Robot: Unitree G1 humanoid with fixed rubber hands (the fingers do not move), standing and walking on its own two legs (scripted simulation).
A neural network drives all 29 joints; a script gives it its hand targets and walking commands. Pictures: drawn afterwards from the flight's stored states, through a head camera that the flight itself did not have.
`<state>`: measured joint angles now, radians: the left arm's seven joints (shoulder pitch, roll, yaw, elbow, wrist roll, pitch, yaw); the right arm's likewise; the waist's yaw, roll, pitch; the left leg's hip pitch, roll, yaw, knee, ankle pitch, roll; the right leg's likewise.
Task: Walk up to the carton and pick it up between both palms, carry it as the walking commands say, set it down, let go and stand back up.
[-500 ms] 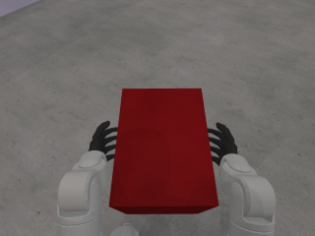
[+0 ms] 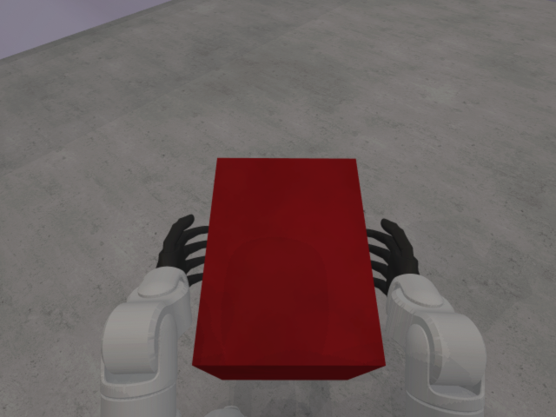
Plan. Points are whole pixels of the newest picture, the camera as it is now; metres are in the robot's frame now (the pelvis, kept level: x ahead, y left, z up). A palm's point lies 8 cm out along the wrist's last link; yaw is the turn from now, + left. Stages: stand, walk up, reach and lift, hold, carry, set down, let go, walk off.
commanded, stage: carry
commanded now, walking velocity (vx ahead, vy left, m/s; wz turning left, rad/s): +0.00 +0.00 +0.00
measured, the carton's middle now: (285, 274) +0.30 +0.01 +0.05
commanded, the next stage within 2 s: none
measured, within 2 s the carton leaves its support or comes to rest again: neither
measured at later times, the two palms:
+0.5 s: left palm (132, 332) +0.20 +0.17 +0.10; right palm (382, 329) +0.21 -0.10 +0.10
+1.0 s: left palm (109, 311) +0.23 +0.22 +0.09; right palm (338, 300) +0.24 -0.06 +0.09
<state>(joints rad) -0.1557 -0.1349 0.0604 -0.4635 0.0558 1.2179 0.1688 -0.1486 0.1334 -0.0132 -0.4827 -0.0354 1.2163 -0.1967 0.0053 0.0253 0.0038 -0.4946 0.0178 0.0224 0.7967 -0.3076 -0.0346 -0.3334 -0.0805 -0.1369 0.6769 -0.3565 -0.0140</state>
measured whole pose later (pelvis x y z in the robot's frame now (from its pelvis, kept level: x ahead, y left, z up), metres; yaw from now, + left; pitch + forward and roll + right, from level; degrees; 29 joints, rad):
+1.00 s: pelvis -0.03 +0.06 +0.00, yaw +3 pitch +1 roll -1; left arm -0.15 -0.13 0.06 -0.40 0.06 1.23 0.17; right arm -0.15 0.13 -0.02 -0.43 -0.04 1.24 -0.20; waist 0.01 0.00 -0.02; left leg -0.45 -0.03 0.04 0.65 -0.22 0.05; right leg -0.33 -0.13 -0.14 0.67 -0.34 0.04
